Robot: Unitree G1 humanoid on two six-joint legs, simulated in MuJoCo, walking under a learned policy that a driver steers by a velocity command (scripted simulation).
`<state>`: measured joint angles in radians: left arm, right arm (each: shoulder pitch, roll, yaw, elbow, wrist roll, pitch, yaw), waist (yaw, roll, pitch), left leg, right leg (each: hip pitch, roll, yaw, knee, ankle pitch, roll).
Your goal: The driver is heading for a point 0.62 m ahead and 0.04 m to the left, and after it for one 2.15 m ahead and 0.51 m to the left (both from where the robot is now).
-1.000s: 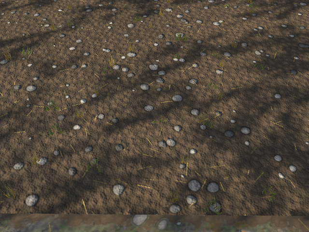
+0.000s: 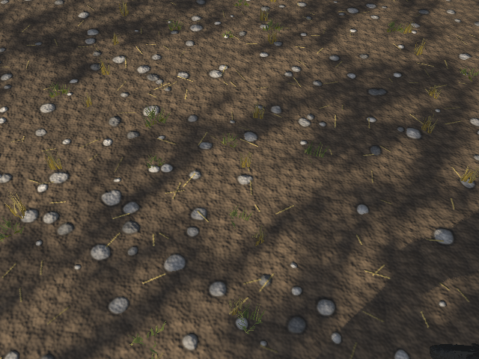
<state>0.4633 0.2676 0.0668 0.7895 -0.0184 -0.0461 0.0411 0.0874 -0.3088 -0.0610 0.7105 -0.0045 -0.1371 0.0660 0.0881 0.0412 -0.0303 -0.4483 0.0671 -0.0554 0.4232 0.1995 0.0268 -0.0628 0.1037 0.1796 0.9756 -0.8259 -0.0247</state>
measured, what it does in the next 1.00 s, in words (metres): goes down: right foot, then left foot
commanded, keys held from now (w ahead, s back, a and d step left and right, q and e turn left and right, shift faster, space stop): w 0.66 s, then no key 0.34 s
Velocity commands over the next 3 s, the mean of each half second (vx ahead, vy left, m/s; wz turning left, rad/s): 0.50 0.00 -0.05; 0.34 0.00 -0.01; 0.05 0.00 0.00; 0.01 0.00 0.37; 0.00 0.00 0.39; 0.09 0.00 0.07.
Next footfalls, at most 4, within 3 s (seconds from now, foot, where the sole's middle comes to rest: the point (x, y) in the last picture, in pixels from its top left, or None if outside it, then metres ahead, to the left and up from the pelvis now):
0.50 right None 0.46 -0.06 -0.79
0.96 left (209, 305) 0.66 0.17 -0.79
1.26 right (291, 339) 0.58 -0.08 -0.79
2.22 right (281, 307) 0.68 -0.05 -0.79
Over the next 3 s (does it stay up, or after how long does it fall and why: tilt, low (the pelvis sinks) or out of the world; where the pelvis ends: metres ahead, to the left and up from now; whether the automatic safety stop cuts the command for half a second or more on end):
stays up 0.62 0.06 -0.01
